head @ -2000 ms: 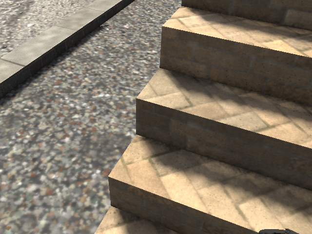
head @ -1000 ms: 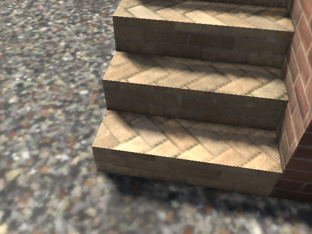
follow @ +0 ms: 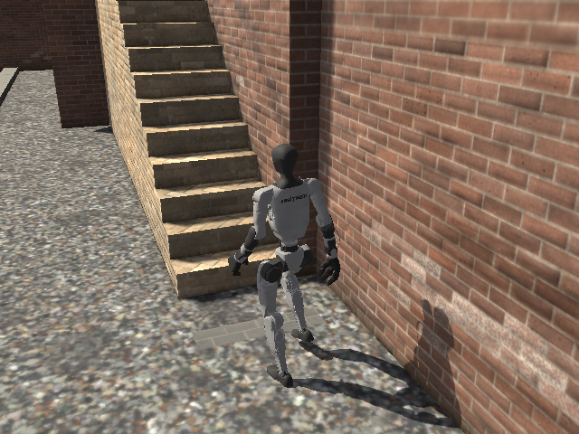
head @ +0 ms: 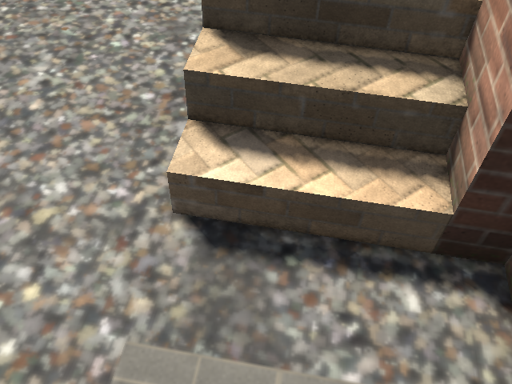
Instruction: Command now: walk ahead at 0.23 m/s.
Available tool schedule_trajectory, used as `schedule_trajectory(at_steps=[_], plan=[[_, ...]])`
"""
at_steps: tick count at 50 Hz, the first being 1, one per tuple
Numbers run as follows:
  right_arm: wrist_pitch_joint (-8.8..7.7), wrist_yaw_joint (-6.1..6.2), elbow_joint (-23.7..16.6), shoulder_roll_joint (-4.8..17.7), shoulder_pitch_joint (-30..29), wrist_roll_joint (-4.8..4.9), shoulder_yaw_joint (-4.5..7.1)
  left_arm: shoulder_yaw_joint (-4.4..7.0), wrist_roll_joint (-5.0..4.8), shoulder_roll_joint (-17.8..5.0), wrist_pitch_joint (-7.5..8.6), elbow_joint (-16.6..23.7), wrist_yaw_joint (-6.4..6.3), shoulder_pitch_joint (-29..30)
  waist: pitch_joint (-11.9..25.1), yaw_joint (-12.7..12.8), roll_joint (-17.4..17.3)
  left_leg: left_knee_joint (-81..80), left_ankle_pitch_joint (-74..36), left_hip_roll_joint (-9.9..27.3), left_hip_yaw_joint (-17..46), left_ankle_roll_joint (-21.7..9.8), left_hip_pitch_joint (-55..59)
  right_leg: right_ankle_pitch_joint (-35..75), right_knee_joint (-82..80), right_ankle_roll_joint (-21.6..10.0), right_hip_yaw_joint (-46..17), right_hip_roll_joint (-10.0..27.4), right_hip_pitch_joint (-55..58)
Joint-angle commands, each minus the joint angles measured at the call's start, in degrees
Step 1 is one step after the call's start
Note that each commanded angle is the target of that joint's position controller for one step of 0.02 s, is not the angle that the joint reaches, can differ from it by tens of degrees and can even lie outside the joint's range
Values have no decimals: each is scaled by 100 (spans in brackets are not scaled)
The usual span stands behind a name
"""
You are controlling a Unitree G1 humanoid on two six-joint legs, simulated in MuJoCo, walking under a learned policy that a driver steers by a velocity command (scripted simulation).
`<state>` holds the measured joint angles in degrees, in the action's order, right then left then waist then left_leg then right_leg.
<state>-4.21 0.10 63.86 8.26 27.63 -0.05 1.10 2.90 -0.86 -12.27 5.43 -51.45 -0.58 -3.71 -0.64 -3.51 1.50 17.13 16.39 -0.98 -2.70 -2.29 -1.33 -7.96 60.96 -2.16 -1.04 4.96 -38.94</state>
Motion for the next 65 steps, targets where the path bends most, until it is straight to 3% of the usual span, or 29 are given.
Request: schedule_trajectory(at_steps=[1, 3, 6, 8, 9, 10, 11, 12, 13, 14, 15, 17, 19, 22, 23, 24, 25, 26, 27, 28, 29, 31, 34, 41, 50, 65], plan=[[-3, 135, -314, 675, -184, -22, 26, -85, 14, 80, 14, 445, 99, 751, -591, 59, -596, -790, -2919, 855, 438, -550, -399, 788, -1364, 200, 321, -121, 102], [53, 172, -260, 957, 10, -9, 74, -120, -43, 66, -28, 567, 162, 1165, -500, -52, -752, -734, -2780, 903, 384, -593, -455, 951, -2207, 248, 441, -332, 808], [62, 176, -259, 1132, -215, 76, 164, -31, -87, -356, -99, 592, 207, 1136, -390, 192, -986, -357, -3078, 1287, 561, -567, -65, 812, -2824, 39, 118, -302, 1312], [90, 170, -337, 1164, -551, 33, 226, 96, 29, -663, -67, 345, 200, 501, -78, 618, -929, 442, -3860, 1221, 574, -400, 179, 880, -3380, -250, 147, -457, 2071], [105, 151, -355, 1073, -481, 3, 229, 183, 93, -894, -35, 134, 189, -23, 231, 807, -647, 1226, -4042, 967, 481, -263, 77, 1665, -3703, -396, 175, -476, 2830], [105, 147, -489, 931, -349, -134, 192, 232, 205, -1212, -5, -29, 178, -700, 1056, 876, 36, 2509, -2473, 621, 323, -39, -862, 4191, -3091, -601, -541, 331, 4427], [156, 132, -296, 255, 577, -99, 4, 182, 249, -1293, -70, -97, 188, -893, 2152, 556, 1521, 4270, 1757, -159, 94, 334, -2286, 5230, -3135, -1641, -2044, 1806, 5998], [173, 138, -179, 478, 546, 42, 89, 61, 185, -836, -115, -134, 227, -963, 2544, 663, 1210, 5031, 2290, -174, 943, 375, -2143, 3752, -3797, -1758, -2632, 1794, 5411], [225, 162, -315, 705, -63, 162, 171, -3, 109, -658, -113, -52, 238, -347, 1649, 569, 884, 5237, 2103, 80, 828, 357, -2431, 2569, -4077, -1490, -1974, 1495, 4525], [294, 228, -388, 695, -484, 163, 186, -63, 110, -506, -108, 28, 211, 221, 1003, 425, 466, 5109, 1736, 292, 674, 368, -2471, 1746, -4302, -1230, -1537, 1177, 3738], [373, 301, -404, 740, -677, 114, 236, -112, 143, -397, -93, 53, 191, 549, 605, 309, 261, 4789, 1422, 434, 673, 402, -2253, 1307, -4515, -1069, -1234, 990, 2999], [484, 376, -407, 621, -635, 30, 249, -116, 237, -438, -95, -58, 154, 741, 372, 76, 447, 3900, 1062, 459, 576, 422, -1479, 825, -4724, -888, -797, 628, 2089], [497, 464, -426, 588, -720, 36, 249, -137, 255, -416, -98, -161, 99, 561, 377, 80, 551, 3120, 1082, 414, 483, 434, -1288, 551, -4762, -961, -841, 622, 2038], [549, 433, -439, 705, -950, 9, 244, -110, 128, -619, -172, -160, -4, 583, 402, 15, 523, 1896, 271, 341, 312, 340, -744, -1383, -4875, -838, -956, 568, 1825], [591, 344, -406, 715, -951, -57, 240, -80, 57, -722, -212, -164, -40, 625, 344, -45, 441, 1547, -208, 237, 229, 261, -344, -2004, -4946, -698, -869, 461, 1478], [619, 289, -420, 739, -1009, -139, 229, -100, 24, -644, -231, -218, -56, 529, 194, -51, 344, 1334, -408, 285, 296, 152, -184, -2480, -4984, -463, -807, 345, 1202], [632, 273, -515, 836, -1118, -170, 204, -119, 40, -585, -249, -285, -57, 365, -85, 14, 133, 829, -318, 521, 564, -2, -340, -2618, -4860, -206, -670, 187, 1091], [610, 281, -517, 1262, -1265, -57, 276, -69, 70, -627, -300, -230, -96, 209, -341, 312, -572, 525, 823, 607, 741, -222, -1289, -2223, -4674, 3, -198, -197, 1537], [534, 270, -494, 1152, -1427, -4, 253, -85, 122, -540, -312, -232, -141, 240, -421, 358, -930, 201, 1540, 561, 778, -271, -1954, -1594, -4296, 119, -3, -350, 2249], [452, 264, -503, 967, -1586, -36, 207, -96, 139, -450, -304, -269, -165, 146, -383, 453, -1050, -13, 1611, 575, 814, -194, -2165, -1097, -4010, 120, 52, -395, 2656], [382, 252, -520, 930, -1750, -50, 208, -106, 148, -383, -294, -347, -180, 10, -306, 542, -1073, -61, 1328, 570, 818, -96, -2182, -750, -3835, 80, 102, -409, 2894], [293, 235, -561, 861, -1875, -20, 204, -100, 173, -403, -266, -494, -166, -191, -149, 577, -812, 98, 669, 538, 772, -10, -1869, -400, -3795, 11, 111, -382, 2905], [315, 250, -489, 908, -1612, 13, 221, -102, 130, -425, -244, -566, -127, -117, -97, 432, -293, 378, -32, 416, 637, -13, -1384, -370, -3882, -43, 63, -345, 2636], [348, 255, -450, 899, -1453, 43, 224, -83, 81, -512, -283, -716, -118, -144, 189, 364, -130, 555, -1141, 376, 525, -64, -1043, 637, -3711, -47, 46, -307, 2962], [398, 255, -436, 837, -1417, 36, 228, -48, 63, -589, -386, -804, -182, -113, 144, 405, -202, 541, -1393, 325, 436, -33, -1009, 888, -3602, -79, 37, -279, 3095], [396, 296, -399, 825, -1276, 22, 213, -11, 71, -560, -421, -893, -178, 17, 24, 417, -197, 497, -954, 291, 373, 2, -1071, 569, -3638, -69, 17, -276, 3028]])
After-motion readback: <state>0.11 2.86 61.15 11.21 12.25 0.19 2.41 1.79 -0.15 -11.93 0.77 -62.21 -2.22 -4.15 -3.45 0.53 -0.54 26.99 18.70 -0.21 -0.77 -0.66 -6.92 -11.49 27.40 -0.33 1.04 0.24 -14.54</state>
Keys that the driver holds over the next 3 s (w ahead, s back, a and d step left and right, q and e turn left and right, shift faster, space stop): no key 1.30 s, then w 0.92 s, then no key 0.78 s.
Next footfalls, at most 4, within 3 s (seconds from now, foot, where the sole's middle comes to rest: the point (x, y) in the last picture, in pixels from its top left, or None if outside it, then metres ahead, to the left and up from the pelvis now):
0.18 right None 0.23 -0.15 -0.78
0.50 left None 0.15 0.08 -0.78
2.06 left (221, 334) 0.65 0.06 -0.78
2.52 right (290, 287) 0.78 -0.14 -0.78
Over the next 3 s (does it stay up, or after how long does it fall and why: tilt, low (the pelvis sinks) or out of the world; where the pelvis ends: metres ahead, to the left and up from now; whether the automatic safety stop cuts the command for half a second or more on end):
stays up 0.72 -0.01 -0.01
